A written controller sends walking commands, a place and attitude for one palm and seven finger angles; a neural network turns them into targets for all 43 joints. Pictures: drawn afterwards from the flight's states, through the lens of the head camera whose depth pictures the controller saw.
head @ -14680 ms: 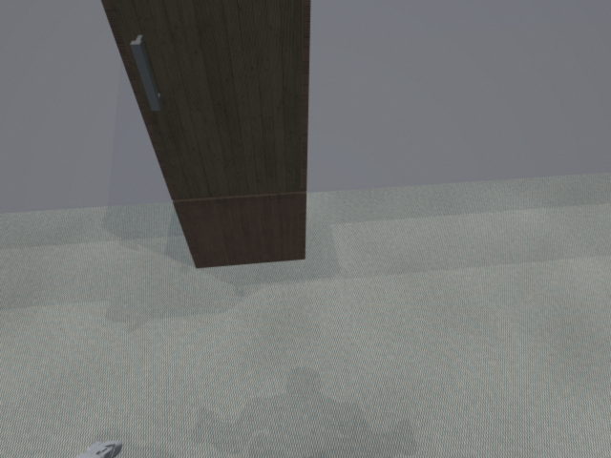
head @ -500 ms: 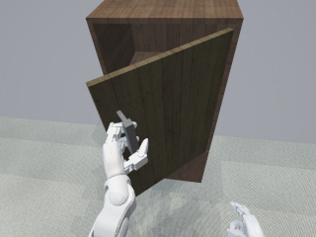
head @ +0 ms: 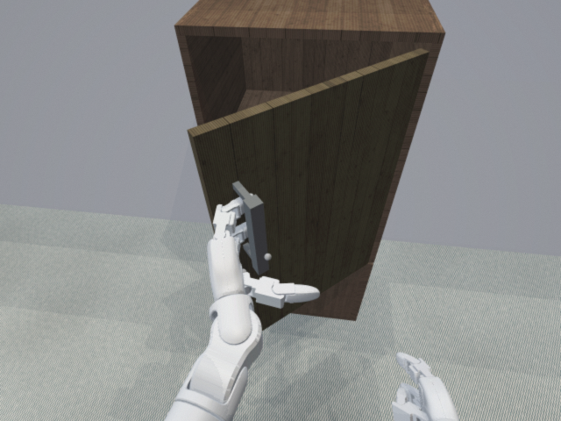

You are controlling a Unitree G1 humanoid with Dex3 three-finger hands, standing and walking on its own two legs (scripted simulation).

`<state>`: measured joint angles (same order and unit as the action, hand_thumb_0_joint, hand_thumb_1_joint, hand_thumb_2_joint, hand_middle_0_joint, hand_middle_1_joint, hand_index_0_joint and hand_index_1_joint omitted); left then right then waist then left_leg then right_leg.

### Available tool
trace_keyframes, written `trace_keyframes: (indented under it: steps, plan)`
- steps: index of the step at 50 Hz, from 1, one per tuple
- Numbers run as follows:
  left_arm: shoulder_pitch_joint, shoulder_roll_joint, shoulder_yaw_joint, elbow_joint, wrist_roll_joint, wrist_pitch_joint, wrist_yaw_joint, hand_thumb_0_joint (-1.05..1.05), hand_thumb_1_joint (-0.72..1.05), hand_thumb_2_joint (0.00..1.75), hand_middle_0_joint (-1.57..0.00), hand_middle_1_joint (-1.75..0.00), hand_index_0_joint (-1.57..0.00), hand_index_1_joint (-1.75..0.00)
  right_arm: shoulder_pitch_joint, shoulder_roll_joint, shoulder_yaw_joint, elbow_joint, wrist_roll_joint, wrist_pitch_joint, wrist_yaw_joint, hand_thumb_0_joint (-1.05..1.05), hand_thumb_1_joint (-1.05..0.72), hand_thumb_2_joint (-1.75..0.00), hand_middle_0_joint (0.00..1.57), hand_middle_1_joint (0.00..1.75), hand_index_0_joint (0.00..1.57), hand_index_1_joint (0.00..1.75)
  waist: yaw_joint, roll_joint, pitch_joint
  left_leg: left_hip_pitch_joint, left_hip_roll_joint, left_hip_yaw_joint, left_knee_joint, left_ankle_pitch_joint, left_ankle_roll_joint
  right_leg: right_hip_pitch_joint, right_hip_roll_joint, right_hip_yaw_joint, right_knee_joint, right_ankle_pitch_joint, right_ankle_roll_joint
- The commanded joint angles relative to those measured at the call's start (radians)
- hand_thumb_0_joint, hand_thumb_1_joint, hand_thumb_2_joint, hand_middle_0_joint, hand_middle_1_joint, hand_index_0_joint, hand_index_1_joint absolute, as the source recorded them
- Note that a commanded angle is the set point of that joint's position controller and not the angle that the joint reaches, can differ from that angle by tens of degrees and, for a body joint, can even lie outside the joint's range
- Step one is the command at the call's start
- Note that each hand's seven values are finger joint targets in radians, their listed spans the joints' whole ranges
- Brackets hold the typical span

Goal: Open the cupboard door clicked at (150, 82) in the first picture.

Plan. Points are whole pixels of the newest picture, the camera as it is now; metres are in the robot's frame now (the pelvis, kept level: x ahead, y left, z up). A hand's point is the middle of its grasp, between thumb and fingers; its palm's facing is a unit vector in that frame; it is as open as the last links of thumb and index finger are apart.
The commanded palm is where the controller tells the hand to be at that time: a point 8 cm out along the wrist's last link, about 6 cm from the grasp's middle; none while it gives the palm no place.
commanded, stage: open thumb and fingers to let go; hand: left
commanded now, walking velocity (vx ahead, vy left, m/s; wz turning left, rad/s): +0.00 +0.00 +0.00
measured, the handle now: (250, 230) +0.37 +0.08 +0.08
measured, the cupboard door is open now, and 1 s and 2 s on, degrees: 41 41 41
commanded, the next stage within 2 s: slide the hand sideways off the handle in 0.06 s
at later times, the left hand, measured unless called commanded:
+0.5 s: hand (257, 271) +0.29 +0.06 +0.09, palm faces -0.14 -0.99 +0.02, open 16.4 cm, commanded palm +0.26 +0.10 +0.08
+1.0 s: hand (226, 302) +0.25 +0.09 +0.09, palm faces -0.09 -0.99 -0.03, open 16.3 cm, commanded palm +0.22 +0.15 +0.08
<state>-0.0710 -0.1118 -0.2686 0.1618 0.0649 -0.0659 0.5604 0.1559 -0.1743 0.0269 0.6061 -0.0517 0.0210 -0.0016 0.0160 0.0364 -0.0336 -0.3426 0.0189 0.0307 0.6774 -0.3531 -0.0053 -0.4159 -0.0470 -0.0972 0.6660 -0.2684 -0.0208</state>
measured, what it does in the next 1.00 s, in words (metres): stands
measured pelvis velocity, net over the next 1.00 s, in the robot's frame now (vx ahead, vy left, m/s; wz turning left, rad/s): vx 0.02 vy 0.00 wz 0.00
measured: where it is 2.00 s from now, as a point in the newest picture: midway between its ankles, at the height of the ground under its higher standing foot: outside the picture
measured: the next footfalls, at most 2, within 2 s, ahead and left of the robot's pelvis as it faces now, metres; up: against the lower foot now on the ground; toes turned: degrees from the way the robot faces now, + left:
none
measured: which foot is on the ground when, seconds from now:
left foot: down 0.00-1.00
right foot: down 0.00-1.00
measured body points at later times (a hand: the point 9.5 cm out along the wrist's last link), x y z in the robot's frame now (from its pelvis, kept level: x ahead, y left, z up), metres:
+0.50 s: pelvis +0.00 +0.01 +0.00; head +0.00 +0.00 +0.45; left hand +0.29 +0.11 +0.09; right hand +0.17 -0.20 -0.09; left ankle +0.00 +0.12 -0.72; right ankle +0.05 -0.11 -0.72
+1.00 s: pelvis +0.02 +0.00 -0.01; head +0.03 -0.02 +0.44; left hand +0.25 +0.15 +0.09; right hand +0.22 -0.21 -0.08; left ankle +0.00 +0.12 -0.72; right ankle +0.05 -0.11 -0.72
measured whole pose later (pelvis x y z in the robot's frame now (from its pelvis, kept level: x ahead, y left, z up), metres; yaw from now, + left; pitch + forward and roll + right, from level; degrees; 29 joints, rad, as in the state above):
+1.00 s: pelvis +0.02 +0.00 -0.01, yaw +0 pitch +3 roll +0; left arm 0.31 0.12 -0.13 -0.22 -0.10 -0.11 -0.07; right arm 0.22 -0.22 0.06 0.50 0.00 -0.16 -0.02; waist 0.04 0.05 -0.04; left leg -0.37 0.03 0.02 0.74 -0.41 -0.01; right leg -0.45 -0.04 -0.10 0.74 -0.33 -0.02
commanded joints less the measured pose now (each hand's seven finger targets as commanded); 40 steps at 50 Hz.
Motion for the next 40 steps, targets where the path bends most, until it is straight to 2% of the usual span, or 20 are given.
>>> trace_keyframes:
  steps: [1, 6, 8, 9, 10, 12, 13, 15, 16, 18, 21, 23, 26, 28, 31, 32, 34, 36, 38, 40]
  plan:
    - [-0.321, -0.122, -0.010, -0.214, 0.030, -0.044, 0.027, 0.00, -0.50, 0.30, -0.16, -0.35, -0.16, -0.35, -0.144, -0.085, -0.029, -0.147, 0.002, -0.037, -0.004, 0.00, -0.90, -0.90, 0.20, 0.30, 0.20, 0.30, -0.004, -0.090, -0.182, -0.005, -0.019, -0.045, -0.119, 0.096, 0.006, 0.101, 0.029, 0.024, -0.103, -0.011, -0.018]
    - [-0.322, -0.123, 0.012, -0.187, 0.017, -0.018, 0.043, 0.00, -0.50, 0.30, -0.15, -0.30, -0.15, -0.30, -0.163, -0.081, -0.025, -0.145, 0.003, -0.017, -0.003, 0.00, -0.90, -0.90, 0.20, 0.30, 0.20, 0.30, 0.017, -0.093, -0.189, -0.018, -0.022, -0.045, -0.130, 0.083, 0.002, 0.116, 0.032, 0.024, -0.104, -0.030, -0.022]
    - [-0.341, -0.125, 0.018, -0.191, 0.011, -0.013, 0.047, 0.00, -0.50, 0.30, -0.15, -0.30, -0.15, -0.30, -0.169, -0.081, -0.023, -0.145, 0.003, -0.008, -0.003, 0.00, -0.90, -0.90, 0.20, 0.30, 0.20, 0.30, 0.012, -0.101, -0.197, -0.017, -0.023, -0.038, -0.128, 0.080, 0.003, 0.116, 0.030, 0.027, -0.110, -0.034, -0.019]
    - [-0.326, -0.046, -0.209, -0.157, 0.116, -0.051, -0.190, 0.00, -0.50, 0.30, -0.15, -0.30, -0.15, -0.30, -0.062, -0.115, -0.021, -0.113, -0.003, -0.010, -0.006, 0.00, -0.90, -0.90, 0.20, 0.30, 0.20, 0.30, -0.080, -0.188, -0.129, 0.014, -0.013, -0.038, -0.116, 0.108, 0.025, 0.078, 0.025, 0.053, -0.093, 0.063, -0.021]
    - [-0.391, 0.032, -0.123, -0.224, 0.075, -0.102, -0.312, 0.00, -0.50, 0.30, -0.15, -0.30, -0.15, -0.30, -0.051, -0.115, -0.025, -0.158, 0.008, -0.020, -0.019, 0.00, -0.90, -0.90, 0.20, 0.30, 0.20, 0.30, -0.058, -0.150, -0.202, 0.010, -0.023, -0.032, -0.103, 0.135, 0.032, 0.105, 0.022, 0.051, -0.074, 0.123, -0.023]
    - [-0.415, 0.081, -0.108, -0.256, 0.026, -0.147, -0.488, 0.00, -0.50, 0.30, -0.15, -0.30, -0.15, -0.30, -0.041, -0.116, -0.019, -0.182, 0.022, -0.041, -0.037, 0.00, -0.90, -0.90, 0.20, 0.30, 0.20, 0.30, -0.049, -0.057, -0.257, 0.038, -0.027, -0.033, -0.094, 0.149, 0.027, 0.125, 0.019, 0.056, -0.047, 0.157, -0.027]
    - [-0.409, 0.073, -0.105, -0.235, -0.017, -0.147, -0.556, 0.00, -0.50, 0.30, -0.15, -0.30, -0.15, -0.30, -0.042, -0.115, -0.013, -0.190, 0.034, -0.056, -0.043, 0.00, -0.90, -0.90, 0.20, 0.30, 0.20, 0.30, -0.051, -0.052, -0.243, 0.039, -0.028, -0.040, -0.096, 0.136, 0.026, 0.120, 0.022, 0.052, -0.049, 0.142, -0.028]
    - [-0.377, 0.050, -0.054, -0.212, -0.117, -0.118, -0.611, 0.00, -0.50, 0.30, -0.15, -0.30, -0.15, -0.30, -0.060, -0.117, -0.002, -0.208, 0.055, -0.090, -0.048, 0.00, -0.90, -0.90, 0.20, 0.30, 0.20, 0.30, -0.043, -0.085, -0.192, 0.009, -0.024, -0.056, -0.113, 0.069, 0.018, 0.101, 0.030, 0.035, -0.068, 0.055, -0.021]
    - [-0.380, 0.012, -0.058, -0.211, -0.154, -0.104, -0.613, 0.00, -0.50, 0.30, -0.15, -0.30, -0.15, -0.30, -0.072, -0.116, 0.002, -0.211, 0.065, -0.108, -0.047, 0.00, -0.90, -0.90, 0.20, 0.30, 0.20, 0.30, -0.046, -0.043, -0.158, 0.009, -0.024, -0.060, -0.121, 0.041, 0.014, 0.075, 0.032, 0.029, -0.074, 0.012, -0.020]
    - [-0.283, 0.026, 0.005, -0.206, -0.196, -0.086, -0.587, 0.00, -0.50, 0.30, -0.15, -0.30, -0.15, -0.30, -0.065, -0.123, -0.002, -0.209, 0.067, -0.137, -0.039, 0.00, -0.90, -0.90, 0.20, 0.30, 0.20, 0.30, -0.020, -0.123, -0.156, -0.013, -0.020, -0.070, -0.129, 0.025, 0.009, 0.082, 0.035, 0.019, -0.079, -0.022, -0.012]
    - [-0.193, 0.077, 0.044, -0.263, -0.166, -0.083, -0.545, 0.00, -0.50, 0.30, -0.15, -0.30, -0.15, -0.30, -0.053, -0.128, -0.010, -0.216, 0.061, -0.161, -0.019, 0.00, -0.90, -0.90, 0.20, 0.30, 0.20, 0.30, 0.003, -0.120, -0.171, -0.020, -0.017, -0.061, -0.130, 0.062, 0.006, 0.098, 0.032, 0.022, -0.068, 0.003, -0.012]
    - [-0.155, 0.077, 0.026, -0.331, -0.128, -0.089, -0.527, 0.00, -0.50, 0.30, -0.15, -0.30, -0.15, -0.30, -0.041, -0.124, -0.016, -0.227, 0.055, -0.170, -0.006, 0.00, -0.90, -0.90, 0.20, 0.30, 0.20, 0.30, 0.005, -0.085, -0.192, -0.006, -0.015, -0.052, -0.120, 0.107, 0.005, 0.103, 0.029, 0.027, -0.052, 0.055, -0.013]
    - [-0.070, 0.141, 0.056, -0.375, -0.096, -0.095, -0.517, 0.00, -0.50, 0.30, -0.15, -0.30, -0.15, -0.30, -0.038, -0.129, -0.020, -0.238, 0.052, -0.168, 0.001, 0.00, -0.90, -0.90, 0.20, 0.30, 0.20, 0.30, 0.016, -0.092, -0.181, -0.025, -0.016, -0.040, -0.115, 0.105, 0.008, 0.117, 0.027, 0.039, -0.054, 0.058, -0.015]
    - [-0.029, 0.137, 0.053, -0.427, -0.098, -0.093, -0.521, 0.00, -0.50, 0.30, -0.15, -0.30, -0.15, -0.30, -0.043, -0.123, -0.016, -0.251, 0.051, -0.171, 0.002, 0.00, -0.90, -0.90, 0.20, 0.30, 0.20, 0.30, 0.018, -0.088, -0.181, -0.027, -0.017, -0.034, -0.113, 0.106, 0.010, 0.130, 0.027, 0.042, -0.055, 0.072, -0.013]
    - [0.075, 0.198, 0.122, -0.461, -0.109, -0.083, -0.523, 0.00, -0.50, 0.30, -0.15, -0.30, -0.15, -0.30, -0.052, -0.125, -0.013, -0.257, 0.052, -0.166, -0.005, 0.00, -0.90, -0.90, 0.20, 0.30, 0.20, 0.30, 0.033, -0.097, -0.161, -0.046, -0.019, -0.026, -0.115, 0.100, 0.010, 0.150, 0.027, 0.051, -0.066, 0.072, -0.014]
    - [0.081, 0.175, 0.100, -0.497, -0.113, -0.083, -0.527, 0.00, -0.50, 0.30, -0.15, -0.30, -0.15, -0.30, -0.059, -0.120, -0.009, -0.264, 0.052, -0.167, -0.006, 0.00, -0.90, -0.90, 0.20, 0.30, 0.20, 0.30, 0.026, -0.073, -0.152, -0.041, -0.020, -0.022, -0.116, 0.098, 0.010, 0.147, 0.025, 0.052, -0.068, 0.074, -0.012]
    - [0.102, 0.168, 0.087, -0.547, -0.121, -0.085, -0.530, 0.00, -0.50, 0.30, -0.15, -0.30, -0.15, -0.30, -0.055, -0.119, -0.009, -0.269, 0.051, -0.175, -0.008, 0.00, -0.90, -0.90, 0.20, 0.30, 0.20, 0.30, 0.014, -0.085, -0.150, -0.035, -0.020, -0.024, -0.104, 0.103, 0.013, 0.139, 0.028, 0.049, -0.067, 0.086, -0.007]
    - [0.134, 0.199, 0.117, -0.559, -0.128, -0.089, -0.537, 0.00, -0.50, 0.30, -0.15, -0.30, -0.15, -0.30, -0.051, -0.124, -0.009, -0.266, 0.050, -0.180, -0.015, 0.00, -0.90, -0.90, 0.20, 0.30, 0.20, 0.30, 0.013, -0.106, -0.141, -0.046, -0.023, -0.024, -0.095, 0.089, 0.017, 0.135, 0.028, 0.056, -0.076, 0.067, -0.004]
    - [0.109, 0.193, 0.101, -0.582, -0.128, -0.097, -0.549, 0.00, -0.50, 0.30, -0.15, -0.30, -0.15, -0.30, -0.048, -0.122, -0.006, -0.263, 0.050, -0.191, -0.022, 0.00, -0.90, -0.90, 0.20, 0.30, 0.20, 0.30, -0.002, -0.088, -0.129, -0.044, -0.025, -0.030, -0.087, 0.074, 0.017, 0.112, 0.027, 0.057, -0.072, 0.049, -0.002]
    - [0.146, 0.214, 0.122, -0.595, -0.134, -0.106, -0.564, 0.00, -0.50, 0.30, -0.15, -0.30, -0.15, -0.30, -0.038, -0.126, -0.008, -0.263, 0.049, -0.206, -0.026, 0.00, -0.90, -0.90, 0.20, 0.30, 0.20, 0.30, 0.001, -0.078, -0.153, -0.043, -0.028, -0.029, -0.074, 0.083, 0.017, 0.117, 0.028, 0.059, -0.063, 0.062, -0.001]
